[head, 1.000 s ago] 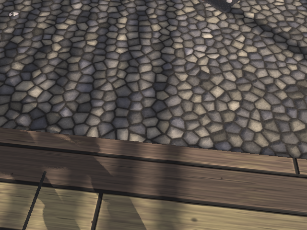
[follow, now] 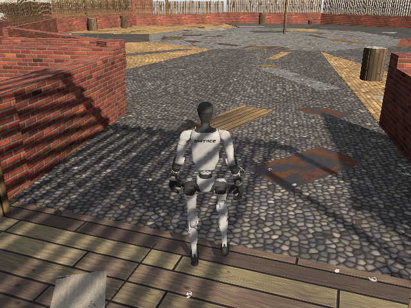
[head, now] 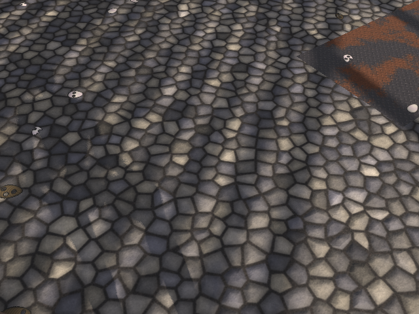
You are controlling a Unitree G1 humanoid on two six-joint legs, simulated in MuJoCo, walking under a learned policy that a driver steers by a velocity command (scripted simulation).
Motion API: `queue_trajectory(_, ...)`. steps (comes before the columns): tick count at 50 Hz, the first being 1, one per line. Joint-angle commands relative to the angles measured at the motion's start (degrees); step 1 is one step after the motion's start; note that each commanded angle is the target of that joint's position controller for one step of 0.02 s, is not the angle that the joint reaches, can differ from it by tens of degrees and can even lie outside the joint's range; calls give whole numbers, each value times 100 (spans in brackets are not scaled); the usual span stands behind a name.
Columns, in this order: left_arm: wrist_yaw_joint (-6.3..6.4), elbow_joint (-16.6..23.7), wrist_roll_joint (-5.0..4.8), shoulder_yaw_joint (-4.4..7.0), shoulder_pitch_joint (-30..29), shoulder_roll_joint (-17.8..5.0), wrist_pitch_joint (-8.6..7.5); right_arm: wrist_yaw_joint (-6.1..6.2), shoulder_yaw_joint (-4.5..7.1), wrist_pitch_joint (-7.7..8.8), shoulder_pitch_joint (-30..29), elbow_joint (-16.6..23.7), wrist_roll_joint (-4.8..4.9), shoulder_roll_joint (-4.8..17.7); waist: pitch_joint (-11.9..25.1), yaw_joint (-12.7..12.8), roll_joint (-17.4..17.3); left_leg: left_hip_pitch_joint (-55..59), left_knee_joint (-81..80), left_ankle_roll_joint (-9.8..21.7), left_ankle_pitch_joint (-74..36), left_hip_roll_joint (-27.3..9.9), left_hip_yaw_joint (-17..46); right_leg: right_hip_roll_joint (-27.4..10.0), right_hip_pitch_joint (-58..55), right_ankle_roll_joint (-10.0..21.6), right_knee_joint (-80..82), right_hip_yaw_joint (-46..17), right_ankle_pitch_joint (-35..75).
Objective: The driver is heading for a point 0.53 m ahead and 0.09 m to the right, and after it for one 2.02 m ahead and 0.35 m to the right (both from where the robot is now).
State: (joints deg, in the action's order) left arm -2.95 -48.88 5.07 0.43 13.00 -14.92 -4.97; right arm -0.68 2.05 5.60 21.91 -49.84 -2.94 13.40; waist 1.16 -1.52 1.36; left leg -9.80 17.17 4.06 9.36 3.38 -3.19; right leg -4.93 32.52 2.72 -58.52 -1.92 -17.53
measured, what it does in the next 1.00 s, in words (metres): goes down: right foot 0.10 m lower, then left foot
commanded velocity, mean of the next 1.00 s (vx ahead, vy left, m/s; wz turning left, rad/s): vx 0.31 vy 0.00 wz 0.00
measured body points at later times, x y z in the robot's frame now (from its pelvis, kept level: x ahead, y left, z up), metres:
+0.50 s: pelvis +0.33 -0.11 -0.11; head +0.35 -0.12 +0.33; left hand +0.43 +0.15 -0.24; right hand +0.30 -0.35 -0.26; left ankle +0.19 +0.04 -0.63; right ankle +0.38 -0.19 -0.85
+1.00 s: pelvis +0.49 -0.09 -0.12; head +0.50 -0.09 +0.33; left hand +0.50 +0.15 -0.28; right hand +0.64 -0.33 -0.24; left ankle +0.57 +0.01 -0.85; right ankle +0.38 -0.19 -0.85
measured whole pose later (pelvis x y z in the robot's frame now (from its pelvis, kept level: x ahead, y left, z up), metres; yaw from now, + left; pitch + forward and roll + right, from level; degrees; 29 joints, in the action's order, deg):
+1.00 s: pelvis +0.49 -0.09 -0.12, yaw -2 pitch +2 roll -1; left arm 1.5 -60.0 0.6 2.0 16.1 -11.2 0.7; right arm 0.9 3.5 -0.2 4.7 -49.9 -0.1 10.3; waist 0.4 1.9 0.4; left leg -24.0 31.0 1.5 8.6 0.6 -0.3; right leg 1.6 5.4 1.9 -27.7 3.2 -24.0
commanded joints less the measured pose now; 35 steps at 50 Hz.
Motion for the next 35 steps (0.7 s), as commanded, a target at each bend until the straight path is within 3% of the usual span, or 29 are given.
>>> queue_trajectory(1, -44, 298, -41, -62, -66, -19, 50, -101, 101, 205, -560, 555, -136, 576, -137, 254, -260, -708, -1117, 1091, -1250, -1367, 844, -86, -86, -147, 1046, 195, 1013)
queue_trajectory(2, -87, 387, -33, -104, -352, 107, 71, -186, 118, 161, -434, 489, -178, 628, -164, 156, -303, -1018, -1070, 1023, -1298, -1222, 591, 18, -415, -156, 1410, 351, 1450)
queue_trajectory(3, -111, 493, -62, -102, -591, 70, 77, -261, 127, 144, -311, 422, -171, 660, -169, 115, -407, -1173, -998, 996, -1281, -1195, 572, 101, -616, -164, 1603, 336, 1790)
queue_trajectory(4, -139, 452, 6, -111, -296, 68, 48, -315, 130, 138, -281, 411, -283, 705, -113, 255, -513, -1397, -681, 1000, -1309, -1250, 552, 89, -949, -112, 1075, 150, 2578)
queue_trajectory(5, -133, 460, 0, -59, -254, -134, 14, -338, 127, 147, -371, 438, -246, 687, -142, 323, -460, -1277, -541, 1010, -1223, -1338, 609, 104, -796, -63, 1176, 82, 2578)
queue_trajectory(6, -99, 552, 19, -19, -513, -281, -28, -296, 129, 193, -257, 431, -197, 695, -218, 140, -349, -751, -347, 994, -903, -1253, 604, 65, -372, -39, 1624, 44, 2853)
queue_trajectory(7, -28, 633, -33, -37, -824, -282, -50, -213, 92, 223, 258, 121, -222, 619, -348, -85, -314, 543, 44, 926, -706, -1542, 1004, -234, 779, -93, 2019, -511, 3366)
queue_trajectory(9, 55, 775, -62, -52, -1503, -186, -51, -71, 32, 157, 1302, -277, -126, 403, -517, -623, -260, 2315, 570, 880, -592, -1829, 1353, -348, 2338, -176, 2843, -415, 3236)
queue_trajectory(10, 36, 811, -71, -101, -1860, -63, -30, -35, 19, 100, 1628, -419, -58, 373, -640, -844, -114, 2284, 676, 774, -282, -1675, 1233, -333, 2243, -170, 3472, -214, 3413)
queue_trajectory(11, -1, 751, -73, -177, -1932, 83, 26, -54, -12, 43, 1665, -506, -125, 367, -786, -877, -112, 1695, 843, 677, 82, -1530, 1114, -377, 1637, -133, 3800, -152, 4118)
queue_trajectory(13, -31, 736, -85, -165, -1894, 18, 86, -177, -58, -40, 1477, -534, -212, 409, -918, -726, -265, 247, 723, 708, 507, -1514, 1112, -262, 137, -61, 3428, 86, 4210)
queue_trajectory(16, 100, 546, -88, 103, -1371, -643, 92, -171, -20, -50, 1119, -515, -95, 687, -809, -296, 27, 398, 1379, 342, 298, -1388, 1095, -216, -847, 61, 3847, 203, 3664)
queue_trajectory(17, 155, 316, -190, 279, -578, -971, 53, -227, 24, -58, 1086, -526, -166, 898, -365, 43, 200, 229, 2202, 108, -303, -1091, 809, -62, -2116, 139, 3685, 421, 3763)
queue_trajectory(18, 188, 57, -207, 469, 572, -1300, 16, -326, -39, -51, 1079, -464, -327, 746, 421, 563, 400, -554, 3400, -275, -579, -701, 444, -45, -4071, 382, 2840, 546, 3552)
queue_trajectory(19, 50, -162, -198, 516, 1877, -1487, 107, -424, -295, -36, 2463, -732, -366, -348, 2452, 434, 1696, -1750, 5716, -683, 2535, -148, 150, -1233, -6997, 1762, 1619, -884, 5583)
queue_trajectory(20, -129, -310, -47, 395, 3102, -1011, 149, -533, -253, -40, 2520, -695, -165, 46, 3136, 1053, 1466, -2595, 8065, -755, 3931, 452, 597, -1814, -7908, 2367, 2091, -2301, 5242)
queue_trajectory(21, -39, -581, -965, 612, 2307, -1508, 289, -72, 31, 34, 1163, -320, 1066, 509, 1771, 1058, 1103, -4365, 8810, -835, 3388, 124, 966, -2203, -6348, 2101, 3234, -3282, 3176)
queue_trajectory(22, 96, -330, -966, 438, 1315, -1009, 333, 254, 30, 33, -63, 45, 957, 654, 358, 927, -14, -4440, 8659, -706, 2887, -353, 405, -1762, -4803, 1385, 3937, -2630, 2843)
queue_trajectory(23, 183, -241, -708, 369, 749, -922, 240, 428, -18, 3, -9, 147, 949, 331, 273, 618, 556, -4319, 9013, -790, 2170, -398, 415, -2029, -3919, 1562, 3999, -2514, 3796)
queue_trajectory(24, 184, -142, -589, 236, 305, -573, 173, 484, -4, -92, 220, 148, 700, 270, 331, 227, 164, -3803, 8674, -744, 1731, -715, 443, -1836, -3092, 1432, 4013, -2086, 4400)
queue_trajectory(25, 152, -144, -532, 158, 73, -290, 144, 463, 51, -207, 339, 98, 551, 240, 365, 43, 161, -3307, 8348, -614, 1601, -818, 518, -1556, -2449, 1266, 3984, -1400, 4472)
queue_trajectory(26, 157, -211, -415, 107, -119, -232, 127, 479, 42, -295, 385, 108, 519, 58, 400, -169, 104, -2987, 7938, -491, 1763, -933, 572, -1331, -1976, 1158, 4058, -1045, 4237)
queue_trajectory(27, 153, -272, -379, 88, -161, -247, 91, 496, 25, -357, 332, 154, 494, -77, 274, -235, 214, -3000, 7789, -431, 1846, -939, 630, -1341, -1651, 1189, 4109, -943, 4609)
queue_trajectory(28, 151, -318, -327, 103, -134, -374, 29, 482, 25, -387, 288, 181, 453, -52, 238, -289, 99, -2852, 7386, -395, 1424, -930, 600, -1207, -1398, 1215, 4239, -659, 4968)
queue_trajectory(29, 182, -396, -349, 120, -42, -414, -12, 451, 100, -355, 82, 249, 467, 140, 49, -246, 125, -3009, 6543, -353, 670, -901, 645, -951, -1416, 1060, 4366, -368, 4683)
queue_trajectory(31, 356, -463, -376, 65, -113, -276, 23, 406, 92, -285, -500, 432, 297, 56, -75, -253, 79, -2251, 3992, -402, -821, -876, 446, -235, -1026, 708, 4396, 409, 4507)
queue_trajectory(32, 427, -517, -400, 74, 59, -343, 30, 368, 72, -255, -853, 473, 259, -37, -26, -89, 239, -1733, 3085, -454, -1438, -678, 315, -116, -957, 609, 4438, 474, 4557)
queue_trajectory(35, 489, -710, -475, 174, 383, -634, 98, 227, 43, -317, -1260, 550, 361, -75, 167, 86, 248, -1465, 2051, -520, -1700, -579, 477, -587, -1878, 637, 4433, 126, 4625)
Next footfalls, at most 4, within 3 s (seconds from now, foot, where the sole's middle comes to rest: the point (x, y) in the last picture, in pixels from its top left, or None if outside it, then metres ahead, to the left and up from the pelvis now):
0.36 right None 0.42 -0.19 -0.88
0.80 left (211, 299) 0.61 0.01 -0.88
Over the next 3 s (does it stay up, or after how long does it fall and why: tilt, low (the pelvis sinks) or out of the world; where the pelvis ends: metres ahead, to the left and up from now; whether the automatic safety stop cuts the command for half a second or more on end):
stays up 0.53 -0.09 -0.12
